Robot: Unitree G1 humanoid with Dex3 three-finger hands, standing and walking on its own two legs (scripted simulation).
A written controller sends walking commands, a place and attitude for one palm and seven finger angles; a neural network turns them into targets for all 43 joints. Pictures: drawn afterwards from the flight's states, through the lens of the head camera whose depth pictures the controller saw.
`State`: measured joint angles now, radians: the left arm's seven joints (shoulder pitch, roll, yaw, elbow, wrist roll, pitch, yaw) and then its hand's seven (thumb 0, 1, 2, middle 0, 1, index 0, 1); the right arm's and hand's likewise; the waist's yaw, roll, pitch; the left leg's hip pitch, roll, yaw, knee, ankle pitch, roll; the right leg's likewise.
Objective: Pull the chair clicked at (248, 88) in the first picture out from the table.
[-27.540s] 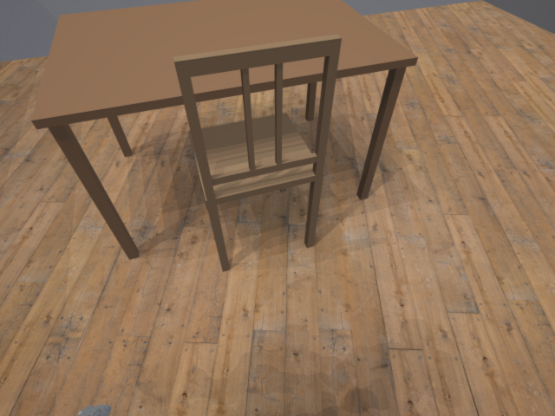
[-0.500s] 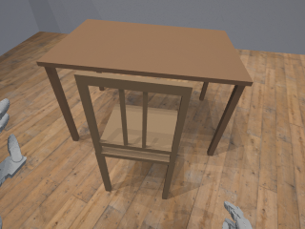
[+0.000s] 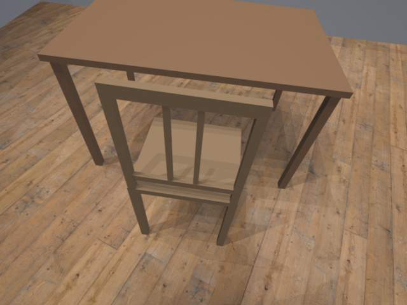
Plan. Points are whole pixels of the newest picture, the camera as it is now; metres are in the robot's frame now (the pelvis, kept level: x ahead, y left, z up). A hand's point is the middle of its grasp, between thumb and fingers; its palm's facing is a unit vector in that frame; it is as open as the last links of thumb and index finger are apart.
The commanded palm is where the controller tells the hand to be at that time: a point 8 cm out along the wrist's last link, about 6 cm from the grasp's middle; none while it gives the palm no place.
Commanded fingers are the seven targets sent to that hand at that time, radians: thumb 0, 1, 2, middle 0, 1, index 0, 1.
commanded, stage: let the arm hang, fingers relaxed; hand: left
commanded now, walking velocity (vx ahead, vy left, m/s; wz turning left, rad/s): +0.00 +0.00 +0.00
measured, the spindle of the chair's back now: (168, 147) +0.53 +0.13 -0.08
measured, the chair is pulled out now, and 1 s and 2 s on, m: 0.20 0.20 0.20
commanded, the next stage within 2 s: look to check the result in 0.74 s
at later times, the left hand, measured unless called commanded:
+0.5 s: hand out of the picture +0.04 +0.17 -0.17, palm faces -0.02 -0.98 -0.19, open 7.3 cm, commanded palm none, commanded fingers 0.00 0.90 0.90 -0.20 -0.30 -0.20 -0.30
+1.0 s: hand out of the picture +0.05 +0.16 -0.17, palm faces -0.02 -0.98 -0.17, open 7.3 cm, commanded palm none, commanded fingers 0.00 0.90 0.90 -0.20 -0.30 -0.20 -0.30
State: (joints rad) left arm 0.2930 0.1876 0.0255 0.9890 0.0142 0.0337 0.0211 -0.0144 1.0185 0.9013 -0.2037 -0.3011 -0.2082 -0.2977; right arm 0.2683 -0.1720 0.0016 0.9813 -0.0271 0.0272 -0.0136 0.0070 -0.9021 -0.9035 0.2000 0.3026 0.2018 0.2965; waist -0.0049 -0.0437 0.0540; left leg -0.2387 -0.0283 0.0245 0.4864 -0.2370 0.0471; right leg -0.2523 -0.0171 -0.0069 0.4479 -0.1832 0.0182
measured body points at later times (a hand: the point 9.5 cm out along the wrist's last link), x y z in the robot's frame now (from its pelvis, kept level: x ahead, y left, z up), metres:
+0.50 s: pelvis +0.03 +0.00 +0.00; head +0.04 -0.01 +0.45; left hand +0.04 +0.22 -0.15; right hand +0.01 -0.21 -0.16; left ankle +0.02 +0.09 -0.74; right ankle +0.04 -0.13 -0.74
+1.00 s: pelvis +0.05 +0.00 +0.01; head +0.07 -0.01 +0.45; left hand +0.05 +0.21 -0.16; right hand +0.02 -0.21 -0.16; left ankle +0.02 +0.09 -0.74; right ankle +0.04 -0.13 -0.74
